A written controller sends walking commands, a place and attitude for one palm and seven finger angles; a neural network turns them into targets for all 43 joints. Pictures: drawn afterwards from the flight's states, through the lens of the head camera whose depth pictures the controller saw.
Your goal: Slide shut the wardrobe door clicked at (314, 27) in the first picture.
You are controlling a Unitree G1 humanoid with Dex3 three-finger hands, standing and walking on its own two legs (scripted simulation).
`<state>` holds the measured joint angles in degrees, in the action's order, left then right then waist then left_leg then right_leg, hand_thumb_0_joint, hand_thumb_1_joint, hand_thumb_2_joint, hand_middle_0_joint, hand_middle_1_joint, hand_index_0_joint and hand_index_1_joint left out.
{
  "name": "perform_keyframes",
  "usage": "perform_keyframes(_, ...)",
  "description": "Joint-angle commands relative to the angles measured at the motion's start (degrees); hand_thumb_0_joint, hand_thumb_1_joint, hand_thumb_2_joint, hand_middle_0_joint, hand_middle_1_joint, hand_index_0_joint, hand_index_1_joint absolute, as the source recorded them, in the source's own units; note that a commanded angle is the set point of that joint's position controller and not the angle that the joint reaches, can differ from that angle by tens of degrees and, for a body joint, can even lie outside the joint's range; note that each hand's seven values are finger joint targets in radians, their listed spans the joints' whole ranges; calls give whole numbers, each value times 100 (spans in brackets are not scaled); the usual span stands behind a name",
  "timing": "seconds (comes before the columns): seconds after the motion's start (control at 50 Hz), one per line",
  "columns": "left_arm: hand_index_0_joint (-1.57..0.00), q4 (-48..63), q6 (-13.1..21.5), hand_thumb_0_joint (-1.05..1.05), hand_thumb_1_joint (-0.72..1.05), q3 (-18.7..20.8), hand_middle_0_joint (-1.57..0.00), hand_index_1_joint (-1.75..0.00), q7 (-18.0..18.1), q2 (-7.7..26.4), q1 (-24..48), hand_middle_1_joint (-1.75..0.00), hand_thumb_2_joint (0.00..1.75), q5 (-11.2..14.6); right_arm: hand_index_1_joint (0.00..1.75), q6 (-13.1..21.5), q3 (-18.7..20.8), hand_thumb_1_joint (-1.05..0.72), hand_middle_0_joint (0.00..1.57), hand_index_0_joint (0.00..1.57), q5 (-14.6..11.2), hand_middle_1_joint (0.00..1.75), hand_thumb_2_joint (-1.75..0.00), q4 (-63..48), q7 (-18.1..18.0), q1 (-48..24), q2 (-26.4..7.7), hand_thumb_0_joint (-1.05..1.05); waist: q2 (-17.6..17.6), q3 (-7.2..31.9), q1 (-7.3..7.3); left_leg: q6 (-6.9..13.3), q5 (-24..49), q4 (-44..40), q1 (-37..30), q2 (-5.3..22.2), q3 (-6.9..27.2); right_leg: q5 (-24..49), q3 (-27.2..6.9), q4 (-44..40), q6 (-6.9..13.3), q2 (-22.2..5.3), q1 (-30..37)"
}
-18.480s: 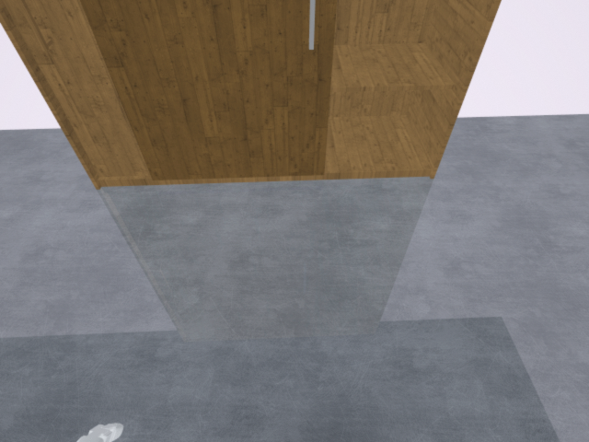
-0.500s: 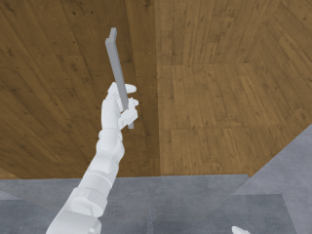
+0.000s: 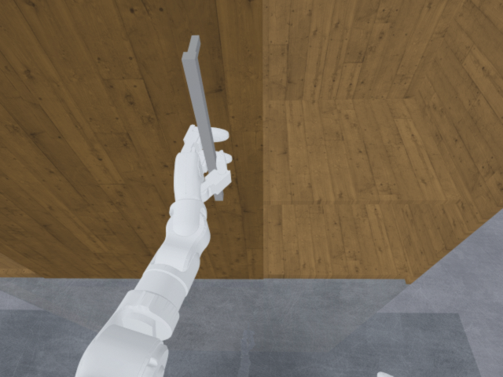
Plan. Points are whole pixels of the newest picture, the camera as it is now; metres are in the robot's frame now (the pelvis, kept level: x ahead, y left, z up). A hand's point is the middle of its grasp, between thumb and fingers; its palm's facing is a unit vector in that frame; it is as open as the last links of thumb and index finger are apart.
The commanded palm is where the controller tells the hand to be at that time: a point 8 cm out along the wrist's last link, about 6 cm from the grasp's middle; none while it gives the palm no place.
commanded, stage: step sideways, sliding the door along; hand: left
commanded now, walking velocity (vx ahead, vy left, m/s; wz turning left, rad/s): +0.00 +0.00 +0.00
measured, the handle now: (209, 135) +0.47 +0.09 +0.11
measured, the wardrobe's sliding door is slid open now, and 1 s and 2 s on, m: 0.56 0.55 0.41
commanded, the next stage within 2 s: none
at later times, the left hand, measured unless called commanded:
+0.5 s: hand (223, 170) +0.42 +0.06 +0.09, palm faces +0.02 -0.98 -0.19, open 5.6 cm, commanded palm +0.40 +0.06 +0.08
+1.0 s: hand (235, 166) +0.43 +0.04 +0.09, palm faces +0.28 -0.95 -0.17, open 6.0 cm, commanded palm +0.40 +0.01 +0.08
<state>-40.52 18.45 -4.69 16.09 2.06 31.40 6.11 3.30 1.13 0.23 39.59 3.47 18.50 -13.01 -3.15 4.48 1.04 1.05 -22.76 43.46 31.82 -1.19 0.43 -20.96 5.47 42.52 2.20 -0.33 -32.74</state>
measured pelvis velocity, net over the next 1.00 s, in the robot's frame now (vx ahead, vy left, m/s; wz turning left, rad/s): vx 0.04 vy -0.15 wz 0.16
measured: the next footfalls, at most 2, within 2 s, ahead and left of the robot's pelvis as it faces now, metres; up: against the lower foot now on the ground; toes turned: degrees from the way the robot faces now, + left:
right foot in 0.84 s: +0.12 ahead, -0.22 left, +0.00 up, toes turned +7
left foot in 1.02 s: +0.07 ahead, +0.01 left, +0.00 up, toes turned +14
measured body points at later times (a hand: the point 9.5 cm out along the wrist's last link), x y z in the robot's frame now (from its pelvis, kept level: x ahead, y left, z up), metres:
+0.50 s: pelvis +0.01 -0.04 +0.01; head +0.06 -0.07 +0.46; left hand +0.41 +0.12 +0.10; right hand +0.14 -0.26 -0.13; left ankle -0.02 +0.11 -0.71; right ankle +0.00 -0.11 -0.71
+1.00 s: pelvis +0.04 -0.15 +0.01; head +0.12 -0.17 +0.46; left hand +0.41 +0.09 +0.10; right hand +0.22 -0.35 -0.12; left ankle -0.01 +0.02 -0.69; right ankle +0.08 -0.22 -0.71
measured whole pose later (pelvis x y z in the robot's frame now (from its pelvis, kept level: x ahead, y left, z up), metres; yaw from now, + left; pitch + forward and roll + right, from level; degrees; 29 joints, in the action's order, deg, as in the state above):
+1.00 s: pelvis +0.04 -0.15 +0.01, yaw +9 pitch -1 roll +1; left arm -36.7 5.2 -1.2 9.4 9.0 33.8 6.9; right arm 1.3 1.4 -2.5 39.2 -3.1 9.1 -13.1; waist -3.9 -10.6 -2.6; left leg -1.3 -24.2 42.0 16.6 4.0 0.8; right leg -16.9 5.2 37.0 3.2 -1.0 -19.1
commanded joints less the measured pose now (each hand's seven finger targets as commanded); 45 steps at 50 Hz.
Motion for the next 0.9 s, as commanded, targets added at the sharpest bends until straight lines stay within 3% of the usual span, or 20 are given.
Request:
perform_keyframes(0.0, -45, 1599, 510, 0, 90, -1156, -45, -140, -551, -1085, 2831, -140, 90, -380, 30, 204, 229, -90, 20, 20, -15, 30, -90, -584, -25, 259, -633, 0, 346, 2074, 691, -71, 2420, -357, -1671, 179, 309, 2013, -209, -397, -46, 188, 377)
perform_keyframes(0.06, -45, 1601, 510, 0, 90, -1147, -45, -140, -537, -1059, 3262, -140, 90, -367, 30, 193, 213, -90, 20, 20, -17, 30, -90, -532, -41, 269, -617, 0, 386, 2010, 829, -56, 2306, -315, -1683, 188, 282, 2009, -230, -430, -76, 189, 260)
perform_keyframes(0.08, -45, 1820, 285, 0, 90, 880, -45, -140, -553, 2023, 3593, -140, 90, -606, 30, -53, 275, -90, 20, 20, -190, 30, -90, -661, -350, -59, -817, 0, 683, 2447, 252, 206, 1560, -711, -1542, 426, 127, 1948, -839, -881, -153, -342, 1675)
perform_keyframes(0.1, -45, 1988, 170, 0, 90, 741, -45, -140, -662, 1921, 3705, -140, 90, -552, 30, -131, 174, -90, 20, 20, -231, 30, -90, -741, -519, -224, -751, 0, 529, 2167, 327, 227, 1355, -1019, -1497, 357, 57, 2141, -793, -1026, -99, -387, 2037)
perform_keyframes(0.12, -45, 2110, 63, 0, 90, -96, -45, -140, -880, 824, 3564, -140, 90, -462, 30, -146, 77, -90, 20, 20, -245, 30, -90, -820, -599, -535, -542, 0, 411, 2046, 400, 231, 1404, -1171, -1764, 420, 77, 2218, -646, -1003, -126, -364, 1998)
perform_keyframes(0.14, -45, 1909, -55, 0, 90, -265, -45, -140, -983, 634, 3353, -140, 90, -441, 30, -190, 59, -90, 20, 20, -256, 30, -90, -826, -686, -607, -518, 0, 356, 1874, 406, 263, 1630, -1187, -1954, 543, 144, 2216, -594, -965, -133, -327, 1902)
perform_keyframes(0.34, -45, 1050, -594, 0, 90, -470, -45, -140, -1307, 322, 3179, -140, 90, -316, 30, -350, 121, -90, 20, 20, -107, 30, -90, -716, -854, -689, -617, 0, -208, 801, 304, 829, 3433, -1549, -3285, 1886, 1608, -215, -618, 88, -76, -44, 403)
perform_keyframes(0.42, -45, 1074, -695, 0, 90, -642, -45, -140, -1324, 122, 3151, -140, 90, -336, 30, -337, 135, -90, 20, 20, -137, 30, -90, -738, -845, -794, -655, 0, 92, 873, 253, 520, 2961, -1060, -2563, 1492, 881, 1298, -593, -947, -3, -111, 1640)
perform_keyframes(0.48, -45, 1078, -784, 0, 90, -749, -45, -140, -1351, -48, 3147, -140, 90, -321, 30, -309, 209, -90, 20, 20, -209, 30, -90, -707, -835, -674, -595, 0, 1911, 1241, 294, 29, 1615, 87, -1675, 525, -146, 3811, -1662, -1800, 345, -900, 3045)
perform_keyframes(0.52, -45, 854, -801, 0, 90, -978, -45, -140, -1391, -396, 3112, -140, 90, -312, 30, -210, 176, -90, 20, 20, -224, 30, -90, -695, -801, -919, -521, 0, 1690, 890, 147, 28, -175, 352, -932, 333, -110, 4974, -1784, -1718, 487, -1137, 3356)
perform_keyframes(0.56, -45, 1102, -719, 0, 90, -1262, -45, -140, -1425, -709, 3307, -140, 90, -302, 30, -137, 138, -90, 20, 20, -206, 30, -90, -660, -796, -950, -435, 0, 1067, 971, 255, 91, 366, -617, -1480, 568, -67, 4856, -1367, -1285, 300, -1042, 3085)
perform_keyframes(0.58, -45, 1295, -670, 0, 90, -1378, -45, -140, -1427, -800, 3385, -140, 90, -262, 30, -118, 156, -90, 20, 20, -195, 30, -90, -612, -808, -865, -463, 0, 683, 1202, 371, 194, 1560, -1354, -2449, 878, 52, 4468, -1014, -686, 98, -860, 2468)
perform_keyframes(0.6, -45, 1371, -647, 0, 90, -1490, -45, -140, -1433, -853, 3397, -140, 90, -204, 30, -144, 230, -90, 20, 20, -193, 30, -90, -599, -800, -815, -629, 0, -127, 1374, 427, 554, 3538, -1611, -3579, 1622, 768, 3202, -675, 229, -257, -405, 1297)
perform_keyframes(0.62, -45, 1287, -646, 0, 90, -1574, -45, -140, -1482, -968, 3322, -140, 90, -85, 30, -217, 245, -90, 20, 20, -154, 30, -90, -650, -681, -726, -688, 0, -680, 1407, 412, 1023, 4774, -1556, -4223, 2446, 1639, 502, -850, 1169, -380, -141, 247)
perform_keyframes(0.64, -45, 1522, -647, 0, 90, -1536, -45, -140, -1496, -833, 3452, -140, 90, -134, 30, -247, 230, -90, 20, 20, -122, 30, -90, -702, -600, -739, -610, 0, -800, 1069, 337, 1200, 5163, -1521, -4522, 2648, 1877, -785, -1080, 1578, -202, -131, -403)
perform_keyframes(0.72, -45, 1807, -704, 0, 90, -1328, -45, -140, -1435, -564, 3302, -140, 90, -189, 30, -285, 244, -90, 20, 20, -167, 30, -90, -863, -545, -801, -678, 0, 4, 1033, 319, 894, 4542, -1124, -4103, 2385, 1163, -450, -821, 674, -73, -204, 260)
perform_keyframes(0.8, -45, 2098, -706, 0, 90, -1283, -45, -140, -1423, -416, 3078, -140, 90, -327, 30, -293, 189, -90, 20, 20, -286, 30, -90, -1104, -574, -1073, -700, 0, -377, 1014, 295, 197, 3377, -687, -2703, 1618, -12, 1603, -312, -919, -75, -30, 2330)
perform_keyframes(0.84, -45, 1867, -761, 0, 90, -1271, -45, -140, -1394, -398, 2665, -140, 90, -397, 30, -232, 221, -90, 20, 20, -313, 30, -90, -1012, -633, -989, -520, 0, 541, 872, 316, -111, 2047, -139, -2106, 896, -391, 3302, -806, -1440, 60, -520, 2623)
perform_keyframes(0.86, -45, 1720, -842, 0, 90, -1057, -45, -140, -1372, -161, 2407, -140, 90, -381, 30, -205, 295, -90, 20, 20, -335, 30, -90, -939, -657, -954, -506, 0, 1699, 1047, 229, -291, 870, 411, -1656, 466, -350, 4049, -1780, -1605, 427, -1005, 2988)
perform_keyframes(0.88, -45, 1788, -835, 0, 90, -1011, -45, -140, -1383, -169, 2366, -140, 90, -384, 30, -107, 297, -90, 20, 20, -312, 30, -90, -925, -673, -1080, -474, 0, 2112, 1020, 110, -269, -557, 1024, -1219, 261, -202, 4960, -2144, -1750, 577, -1283, 3172)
